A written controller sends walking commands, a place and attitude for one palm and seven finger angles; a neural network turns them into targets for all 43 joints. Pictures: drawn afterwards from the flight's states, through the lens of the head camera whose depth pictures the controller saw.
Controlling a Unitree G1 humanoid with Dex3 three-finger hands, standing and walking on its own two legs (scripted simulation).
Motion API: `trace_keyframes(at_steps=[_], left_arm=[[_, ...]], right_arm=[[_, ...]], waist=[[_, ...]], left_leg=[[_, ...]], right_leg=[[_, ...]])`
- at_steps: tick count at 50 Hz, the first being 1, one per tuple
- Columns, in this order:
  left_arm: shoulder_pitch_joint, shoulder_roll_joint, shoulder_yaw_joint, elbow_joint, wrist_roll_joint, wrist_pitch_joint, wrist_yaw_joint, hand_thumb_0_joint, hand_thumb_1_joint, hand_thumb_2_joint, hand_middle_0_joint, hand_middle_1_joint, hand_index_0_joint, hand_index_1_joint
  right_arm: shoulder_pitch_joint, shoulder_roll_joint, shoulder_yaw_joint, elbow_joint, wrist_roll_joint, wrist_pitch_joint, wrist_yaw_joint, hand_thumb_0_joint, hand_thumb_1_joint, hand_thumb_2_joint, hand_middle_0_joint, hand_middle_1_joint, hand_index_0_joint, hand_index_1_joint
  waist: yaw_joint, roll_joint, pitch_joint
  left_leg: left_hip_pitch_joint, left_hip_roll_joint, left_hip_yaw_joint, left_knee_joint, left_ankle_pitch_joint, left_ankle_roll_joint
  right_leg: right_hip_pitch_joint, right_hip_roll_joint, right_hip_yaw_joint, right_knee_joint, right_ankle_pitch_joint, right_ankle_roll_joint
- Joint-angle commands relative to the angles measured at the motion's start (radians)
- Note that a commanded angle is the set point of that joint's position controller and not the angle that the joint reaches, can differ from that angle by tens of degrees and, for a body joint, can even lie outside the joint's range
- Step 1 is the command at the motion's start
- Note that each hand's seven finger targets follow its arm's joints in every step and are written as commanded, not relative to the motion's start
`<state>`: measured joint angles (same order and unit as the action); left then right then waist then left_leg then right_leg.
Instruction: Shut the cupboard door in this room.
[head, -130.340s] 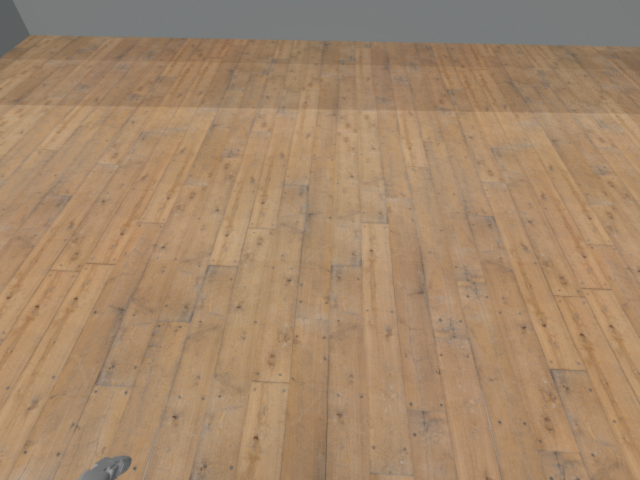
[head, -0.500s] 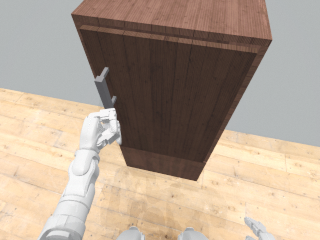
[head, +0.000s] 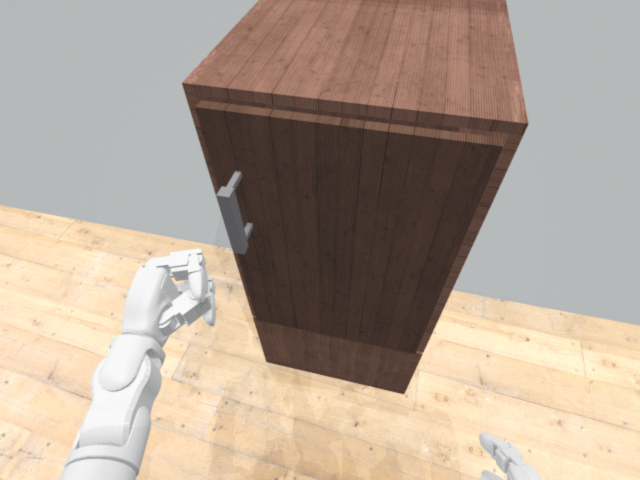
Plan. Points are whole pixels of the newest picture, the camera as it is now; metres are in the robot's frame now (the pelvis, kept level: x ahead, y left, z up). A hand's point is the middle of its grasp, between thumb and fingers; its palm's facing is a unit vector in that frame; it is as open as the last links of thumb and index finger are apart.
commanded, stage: draw the hand back to the body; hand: left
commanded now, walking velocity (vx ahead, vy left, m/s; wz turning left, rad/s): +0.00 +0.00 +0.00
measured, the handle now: (238, 213) +0.50 +0.16 +0.02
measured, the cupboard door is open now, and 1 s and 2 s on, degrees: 0 0 0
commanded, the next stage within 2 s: step back with the hand held close in 1.20 s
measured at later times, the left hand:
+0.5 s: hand (84, 331) +0.23 +0.23 +0.15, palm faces +0.27 -0.92 -0.29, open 3.8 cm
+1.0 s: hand out of the picture +0.19 +0.28 +0.20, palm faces +0.49 -0.78 -0.39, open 7.1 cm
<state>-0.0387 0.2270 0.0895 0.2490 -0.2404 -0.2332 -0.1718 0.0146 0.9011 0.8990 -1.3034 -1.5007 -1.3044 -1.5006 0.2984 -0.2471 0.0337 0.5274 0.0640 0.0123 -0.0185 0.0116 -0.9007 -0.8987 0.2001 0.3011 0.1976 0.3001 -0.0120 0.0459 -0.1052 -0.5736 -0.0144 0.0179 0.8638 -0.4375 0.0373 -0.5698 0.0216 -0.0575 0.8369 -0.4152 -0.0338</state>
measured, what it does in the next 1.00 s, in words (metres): stands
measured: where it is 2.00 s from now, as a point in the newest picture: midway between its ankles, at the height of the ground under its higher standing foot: outside the picture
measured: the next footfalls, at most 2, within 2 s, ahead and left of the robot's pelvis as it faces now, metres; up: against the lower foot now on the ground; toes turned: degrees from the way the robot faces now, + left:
none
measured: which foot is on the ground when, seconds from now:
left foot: down 0.00-1.00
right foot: down 0.00-1.00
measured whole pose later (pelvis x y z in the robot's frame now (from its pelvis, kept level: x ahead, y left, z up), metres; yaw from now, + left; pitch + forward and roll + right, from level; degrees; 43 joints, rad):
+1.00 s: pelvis +0.01 +0.01 +0.04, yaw +1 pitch -4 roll -1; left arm 0.45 0.34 0.34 -0.39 -0.07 -0.02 0.12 0.01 0.89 0.90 -0.26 -0.36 -0.26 -0.36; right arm 0.21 -0.24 0.02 0.62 0.03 -0.10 -0.05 0.01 -0.90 -0.90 0.20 0.30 0.20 0.30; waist 0.07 0.08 -0.01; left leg -0.11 -0.04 0.02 0.44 -0.26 0.05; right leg -0.10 0.01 -0.05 0.42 -0.24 -0.01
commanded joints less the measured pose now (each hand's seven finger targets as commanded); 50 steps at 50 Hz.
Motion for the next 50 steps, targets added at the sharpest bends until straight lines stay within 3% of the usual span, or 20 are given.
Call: trace_keyframes(at_steps=[1, 3, 6, 7, 8, 9, 11, 12, 15, 18, 19, 23, 26, 31, 38, 40, 41, 44, 45, 50], left_arm=[[-0.244, 0.156, 0.071, -0.351, -0.019, -0.069, -0.002, 0.000, 0.900, 0.900, -1.300, -1.500, -1.300, -1.500], [-0.196, 0.184, 0.090, -0.429, -0.017, -0.073, 0.006, 0.000, 0.900, 0.900, -1.245, -1.440, -1.245, -1.440], [-0.097, 0.190, 0.111, -0.464, -0.022, -0.046, 0.004, 0.000, 0.900, 0.900, -1.163, -1.350, -1.163, -1.350], [-0.077, 0.235, 0.063, -0.495, 0.094, 0.007, 0.102, 0.000, 0.900, 0.900, -1.135, -1.320, -1.135, -1.320], [-0.006, 0.201, 0.065, -0.491, 0.103, 0.050, 0.150, 0.000, 0.900, 0.900, -1.107, -1.290, -1.107, -1.290], [0.025, 0.165, 0.038, -0.514, 0.107, 0.076, 0.167, 0.000, 0.900, 0.900, -1.080, -1.260, -1.080, -1.260], [0.064, 0.165, 0.039, -0.523, 0.127, 0.107, 0.199, 0.000, 0.900, 0.900, -1.025, -1.200, -1.025, -1.200], [0.085, 0.171, 0.052, -0.521, 0.131, 0.121, 0.210, 0.000, 0.900, 0.900, -0.997, -1.170, -0.997, -1.170], [0.105, 0.184, 0.068, -0.587, 0.146, 0.141, 0.233, 0.000, 0.900, 0.900, -0.915, -1.080, -0.915, -1.080], [0.124, 0.229, 0.115, -0.659, 0.156, 0.155, 0.255, 0.000, 0.900, 0.900, -0.832, -0.990, -0.832, -0.990], [0.118, 0.218, 0.108, -0.690, 0.156, 0.156, 0.260, 0.000, 0.900, 0.900, -0.805, -0.960, -0.805, -0.960], [0.139, 0.257, 0.156, -0.754, 0.165, 0.167, 0.282, 0.000, 0.900, 0.900, -0.695, -0.840, -0.695, -0.840], [0.182, 0.239, 0.163, -0.776, 0.170, 0.173, 0.288, 0.000, 0.900, 0.900, -0.613, -0.750, -0.613, -0.750], [0.301, 0.254, 0.225, -0.793, 0.168, 0.177, 0.287, 0.000, 0.900, 0.900, -0.475, -0.600, -0.475, -0.600], [0.386, 0.347, 0.373, -0.836, 0.160, 0.164, 0.290, 0.000, 0.900, 0.900, -0.282, -0.390, -0.282, -0.390], [0.391, 0.353, 0.392, -0.865, 0.156, 0.155, 0.292, 0.000, 0.900, 0.900, -0.228, -0.330, -0.228, -0.330], [0.394, 0.350, 0.396, -0.875, 0.157, 0.152, 0.292, 0.000, 0.900, 0.900, -0.200, -0.300, -0.200, -0.300], [0.382, 0.281, 0.322, -0.842, 0.163, 0.157, 0.288, 0.000, 0.900, 0.900, -0.200, -0.300, -0.200, -0.300], [0.376, 0.279, 0.318, -0.832, 0.165, 0.158, 0.291, 0.000, 0.900, 0.900, -0.200, -0.300, -0.200, -0.300], [0.375, 0.306, 0.338, -0.839, 0.166, 0.152, 0.297, 0.000, 0.900, 0.900, -0.200, -0.300, -0.200, -0.300]], right_arm=[[-0.111, -0.124, -0.044, -0.170, 0.004, -0.087, -0.028, 0.000, -0.900, -0.900, 0.200, 0.300, 0.200, 0.300], [-0.113, -0.125, -0.042, -0.175, 0.001, -0.105, -0.032, 0.000, -0.900, -0.900, 0.200, 0.300, 0.200, 0.300], [-0.123, -0.115, -0.035, -0.177, 0.006, -0.125, -0.030, 0.000, -0.900, -0.900, 0.200, 0.300, 0.200, 0.300], [-0.167, -0.093, -0.047, -0.171, -0.001, -0.106, -0.050, 0.000, -0.900, -0.900, 0.200, 0.300, 0.200, 0.300], [-0.155, -0.090, -0.046, -0.174, -0.004, -0.097, -0.060, 0.000, -0.900, -0.900, 0.200, 0.300, 0.200, 0.300], [-0.164, -0.089, -0.042, -0.182, -0.005, -0.093, -0.064, 0.000, -0.900, -0.900, 0.200, 0.300, 0.200, 0.300], [-0.171, -0.088, -0.036, -0.168, -0.008, -0.083, -0.069, 0.000, -0.900, -0.900, 0.200, 0.300, 0.200, 0.300], [-0.176, -0.088, -0.034, -0.163, -0.010, -0.078, -0.071, 0.000, -0.900, -0.900, 0.200, 0.300, 0.200, 0.300], [-0.192, -0.085, -0.030, -0.158, -0.014, -0.076, -0.075, 0.000, -0.900, -0.900, 0.200, 0.300, 0.200, 0.300], [-0.204, -0.087, -0.027, -0.146, -0.020, -0.085, -0.078, 0.000, -0.900, -0.900, 0.200, 0.300, 0.200, 0.300], [-0.209, -0.082, -0.020, -0.145, -0.023, -0.090, -0.076, 0.000, -0.900, -0.900, 0.200, 0.300, 0.200, 0.300], [-0.219, -0.086, -0.018, -0.121, -0.032, -0.114, -0.075, 0.000, -0.900, -0.900, 0.200, 0.300, 0.200, 0.300], [-0.220, -0.082, -0.017, -0.109, -0.035, -0.126, -0.067, 0.000, -0.900, -0.900, 0.200, 0.300, 0.200, 0.300], [-0.219, -0.086, -0.026, -0.095, -0.039, -0.134, -0.052, 0.000, -0.900, -0.900, 0.200, 0.300, 0.200, 0.300], [-0.232, -0.089, -0.039, -0.090, -0.036, -0.142, -0.049, 0.000, -0.900, -0.900, 0.200, 0.300, 0.200, 0.300], [-0.232, -0.082, -0.038, -0.090, -0.034, -0.145, -0.048, 0.000, -0.900, -0.900, 0.200, 0.300, 0.200, 0.300], [-0.234, -0.080, -0.039, -0.086, -0.031, -0.148, -0.048, 0.000, -0.900, -0.900, 0.200, 0.300, 0.200, 0.300], [-0.224, -0.092, -0.042, -0.071, -0.034, -0.158, -0.045, 0.000, -0.900, -0.900, 0.200, 0.300, 0.200, 0.300], [-0.220, -0.094, -0.044, -0.069, -0.035, -0.160, -0.044, 0.000, -0.900, -0.900, 0.200, 0.300, 0.200, 0.300], [-0.223, -0.098, -0.052, -0.071, -0.037, -0.164, -0.050, 0.000, -0.900, -0.900, 0.200, 0.300, 0.200, 0.300]], waist=[[-0.006, -0.012, -0.219], [0.008, 0.037, -0.255], [0.019, 0.032, -0.217], [0.043, 0.014, -0.195], [0.031, -0.042, -0.139], [0.024, -0.054, -0.102], [0.023, -0.029, -0.039], [0.023, -0.049, -0.010], [0.027, -0.027, -0.023], [0.036, -0.005, -0.030], [0.035, 0.038, -0.036], [0.043, 0.040, -0.004], [0.044, 0.058, 0.012], [0.058, 0.010, 0.020], [0.081, -0.008, 0.032], [0.082, 0.036, 0.024], [0.080, 0.049, 0.037], [0.061, 0.058, 0.084], [0.059, 0.039, 0.098], [0.068, -0.014, 0.044]], left_leg=[[0.134, 0.009, -0.040, -0.153, 0.199, 0.001], [0.172, 0.012, -0.046, -0.167, 0.238, -0.002], [0.190, 0.018, -0.057, -0.203, 0.251, -0.009], [0.207, 0.021, -0.061, -0.245, 0.234, -0.002], [0.199, 0.026, -0.060, -0.266, 0.228, 0.000], [0.197, 0.027, -0.054, -0.277, 0.221, -0.001], [0.229, 0.034, -0.061, -0.313, 0.219, -0.004], [0.237, 0.036, -0.063, -0.332, 0.203, -0.003], [0.305, 0.036, -0.059, -0.367, 0.246, -0.002], [0.352, 0.041, -0.064, -0.406, 0.279, -0.003], [0.370, 0.040, -0.070, -0.423, 0.280, -0.007], [0.394, 0.045, -0.086, -0.468, 0.284, -0.011], [0.419, 0.049, -0.094, -0.492, 0.316, -0.019], [0.429, 0.051, -0.086, -0.503, 0.402, -0.028], [0.415, 0.044, -0.063, -0.506, 0.423, -0.025], [0.414, 0.039, -0.056, -0.506, 0.406, -0.025], [0.413, 0.041, -0.059, -0.510, 0.394, -0.027], [0.421, 0.043, -0.060, -0.515, 0.382, -0.024], [0.412, 0.043, -0.064, -0.519, 0.357, -0.025], [0.426, 0.035, -0.053, -0.512, 0.351, -0.009]], right_leg=[[0.172, -0.011, 0.046, -0.145, 0.238, 0.009], [0.203, -0.009, 0.038, -0.137, 0.268, 0.003], [0.218, -0.006, 0.022, -0.151, 0.273, 0.001], [0.243, -0.034, 0.081, -0.224, 0.246, 0.000], [0.251, -0.034, 0.075, -0.253, 0.237, 0.005], [0.252, -0.039, 0.073, -0.266, 0.230, 0.012], [0.260, -0.036, 0.063, -0.294, 0.226, 0.008], [0.266, -0.034, 0.059, -0.312, 0.209, 0.010], [0.319, -0.035, 0.056, -0.345, 0.241, 0.009], [0.369, -0.030, 0.051, -0.379, 0.267, 0.008], [0.386, -0.034, 0.050, -0.383, 0.265, 0.007], [0.412, -0.025, 0.044, -0.421, 0.270, 0.006], [0.426, -0.025, 0.037, -0.428, 0.286, 0.005], [0.466, -0.023, 0.033, -0.441, 0.333, 0.007], [0.498, -0.017, 0.039, -0.461, 0.364, 0.009], [0.508, -0.023, 0.042, -0.458, 0.353, 0.008], [0.499, -0.020, 0.043, -0.461, 0.339, 0.008], [0.458, -0.023, 0.041, -0.472, 0.320, 0.012], [0.448, -0.022, 0.039, -0.472, 0.302, 0.012], [0.473, -0.027, 0.045, -0.472, 0.302, 0.015]])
